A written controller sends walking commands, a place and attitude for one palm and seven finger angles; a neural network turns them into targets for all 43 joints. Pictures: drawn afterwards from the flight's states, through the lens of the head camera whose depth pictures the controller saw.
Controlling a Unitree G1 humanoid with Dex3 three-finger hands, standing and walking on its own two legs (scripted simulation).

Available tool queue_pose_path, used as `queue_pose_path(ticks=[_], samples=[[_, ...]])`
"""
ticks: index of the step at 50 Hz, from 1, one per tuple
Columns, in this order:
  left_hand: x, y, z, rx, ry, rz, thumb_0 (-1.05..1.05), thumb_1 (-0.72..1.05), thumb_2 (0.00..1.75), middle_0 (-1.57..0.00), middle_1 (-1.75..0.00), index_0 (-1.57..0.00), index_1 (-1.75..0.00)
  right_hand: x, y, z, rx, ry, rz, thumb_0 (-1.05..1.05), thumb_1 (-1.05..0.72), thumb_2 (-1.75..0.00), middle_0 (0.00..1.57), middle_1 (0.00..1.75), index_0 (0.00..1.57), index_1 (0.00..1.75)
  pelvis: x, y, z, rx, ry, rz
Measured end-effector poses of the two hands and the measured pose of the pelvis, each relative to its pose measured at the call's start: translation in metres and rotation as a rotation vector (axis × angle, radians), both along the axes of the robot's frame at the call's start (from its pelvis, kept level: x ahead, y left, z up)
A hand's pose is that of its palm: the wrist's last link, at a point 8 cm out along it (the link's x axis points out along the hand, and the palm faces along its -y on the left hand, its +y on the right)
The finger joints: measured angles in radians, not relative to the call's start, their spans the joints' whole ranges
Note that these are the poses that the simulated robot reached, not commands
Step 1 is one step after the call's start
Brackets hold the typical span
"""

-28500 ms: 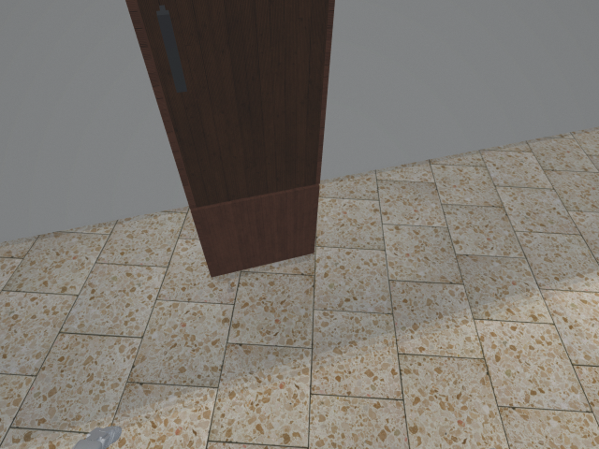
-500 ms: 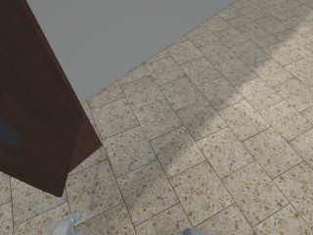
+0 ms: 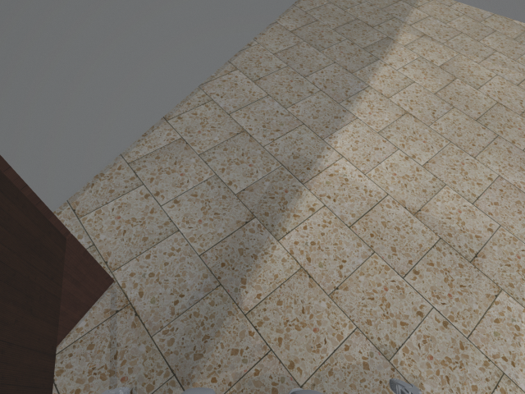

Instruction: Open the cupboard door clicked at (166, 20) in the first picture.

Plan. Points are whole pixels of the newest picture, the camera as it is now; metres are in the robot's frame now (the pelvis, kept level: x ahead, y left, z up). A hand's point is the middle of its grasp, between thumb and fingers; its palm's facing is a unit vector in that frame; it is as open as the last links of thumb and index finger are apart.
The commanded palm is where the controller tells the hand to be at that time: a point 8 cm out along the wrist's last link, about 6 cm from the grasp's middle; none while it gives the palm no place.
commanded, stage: walk to a spot facing it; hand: left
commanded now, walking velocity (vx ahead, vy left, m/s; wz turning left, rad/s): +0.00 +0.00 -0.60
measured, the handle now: out of the picture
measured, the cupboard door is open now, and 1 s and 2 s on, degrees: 44 44 44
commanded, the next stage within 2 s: turn to face it in 1.56 s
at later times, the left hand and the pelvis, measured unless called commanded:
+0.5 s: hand (233, 292) +0.30 +0.07 -0.15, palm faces -0.36 -0.90 -0.22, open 7.4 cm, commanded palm none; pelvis +0.09 -0.06 -0.01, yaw -19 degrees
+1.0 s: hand (251, 268) +0.36 +0.04 -0.19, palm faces -0.41 -0.90 -0.17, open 7.4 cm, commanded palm none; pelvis +0.31 -0.14 -0.01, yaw -30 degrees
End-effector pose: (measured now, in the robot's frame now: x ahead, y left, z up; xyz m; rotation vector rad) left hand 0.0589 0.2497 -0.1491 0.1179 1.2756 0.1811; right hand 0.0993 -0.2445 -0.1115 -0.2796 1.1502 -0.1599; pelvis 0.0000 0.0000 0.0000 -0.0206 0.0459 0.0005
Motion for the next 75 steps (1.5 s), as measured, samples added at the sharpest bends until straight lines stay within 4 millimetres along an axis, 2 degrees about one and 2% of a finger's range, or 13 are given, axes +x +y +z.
queue_pose_path(ticks=[6,12,20,24,28,34,41,46,49,55,65,71,75], samples=[[0.034,0.015,0.011,-0.002,0.005,-0.085,0.01,0.91,0.90,-0.20,-0.29,-0.19,-0.30,-0.026,0.013,0.013,-0.002,0.036,-0.071,0.00,-0.90,-0.90,0.20,0.30,0.20,0.30,0.014,0.009,0.013,-0.027,-0.005,-0.081],[0.084,0.000,0.019,-0.012,-0.016,-0.209,0.01,0.91,0.90,-0.20,-0.29,-0.19,-0.30,-0.068,0.011,0.009,0.027,0.089,-0.208,0.00,-0.90,-0.90,0.20,0.30,0.20,0.30,0.031,0.007,0.015,-0.022,-0.008,-0.176],[0.192,-0.077,0.026,-0.014,-0.111,-0.440,0.01,0.91,0.90,-0.20,-0.29,-0.19,-0.30,-0.144,-0.002,-0.015,0.096,0.257,-0.423,0.00,-0.90,-0.90,0.20,0.30,0.20,0.30,0.065,-0.023,0.003,0.010,-0.020,-0.297],[0.242,-0.123,0.025,-0.003,-0.228,-0.500,0.01,0.91,0.90,-0.20,-0.29,-0.19,-0.30,-0.162,-0.017,-0.035,0.147,0.354,-0.490,0.00,-0.90,-0.90,0.20,0.30,0.20,0.30,0.083,-0.052,-0.013,0.015,-0.036,-0.332],[0.249,-0.143,0.032,0.014,-0.206,-0.494,0.01,0.91,0.90,-0.20,-0.29,-0.19,-0.30,-0.125,-0.046,-0.029,0.151,0.311,-0.518,0.01,-0.91,-0.90,0.20,0.30,0.20,0.30,0.103,-0.073,-0.002,0.028,-0.050,-0.373],[0.244,-0.154,0.037,0.033,-0.048,-0.506,0.00,0.93,0.90,-0.20,-0.29,-0.20,-0.30,-0.027,-0.092,-0.012,0.123,0.095,-0.521,0.01,-0.91,-0.90,0.20,0.30,0.19,0.30,0.144,-0.097,0.016,0.042,-0.026,-0.430],[0.258,-0.153,0.028,0.039,0.070,-0.456,0.00,0.92,0.90,-0.20,-0.29,-0.20,-0.30,0.085,-0.127,-0.010,0.109,-0.009,-0.475,0.00,-0.91,-0.90,0.20,0.30,0.19,0.30,0.210,-0.117,0.012,0.022,-0.019,-0.455],[0.280,-0.154,0.007,0.030,0.173,-0.425,0.01,0.91,0.90,-0.20,-0.29,-0.20,-0.30,0.171,-0.143,-0.014,0.088,-0.077,-0.439,0.00,-0.91,-0.90,0.20,0.30,0.19,0.30,0.271,-0.129,-0.001,0.018,-0.025,-0.474],[0.309,-0.159,-0.006,0.023,0.222,-0.440,0.01,0.91,0.90,-0.20,-0.29,-0.20,-0.30,0.204,-0.149,-0.017,0.057,-0.127,-0.453,0.00,-0.91,-0.90,0.20,0.30,0.20,0.30,0.306,-0.134,-0.011,0.016,-0.039,-0.510],[0.419,-0.205,0.007,0.002,0.102,-0.537,0.01,0.91,0.90,-0.20,-0.29,-0.19,-0.30,0.198,-0.138,-0.010,0.083,-0.039,-0.564,0.00,-0.91,-0.90,0.20,0.30,0.20,0.30,0.357,-0.154,0.005,0.014,-0.060,-0.554],[0.588,-0.339,0.029,-0.031,-0.102,-0.726,0.01,0.91,0.90,-0.20,-0.29,-0.19,-0.30,0.146,-0.128,-0.018,0.206,0.274,-0.778,0.00,-0.92,-0.90,0.20,0.30,0.20,0.30,0.434,-0.222,0.008,0.028,-0.042,-0.641],[0.653,-0.429,0.016,-0.018,-0.170,-0.809,0.01,0.91,0.90,-0.20,-0.29,-0.19,-0.30,0.150,-0.148,-0.036,0.306,0.404,-0.867,0.00,-0.91,-0.90,0.20,0.30,0.19,0.30,0.474,-0.292,-0.013,0.030,-0.038,-0.684],[0.657,-0.454,0.019,-0.017,-0.131,-0.777,0.00,0.91,0.90,-0.20,-0.29,-0.19,-0.30,0.194,-0.200,-0.029,0.288,0.352,-0.872,0.01,-0.91,-0.90,0.20,0.30,0.19,0.30,0.496,-0.326,-0.001,0.026,-0.049,-0.686]])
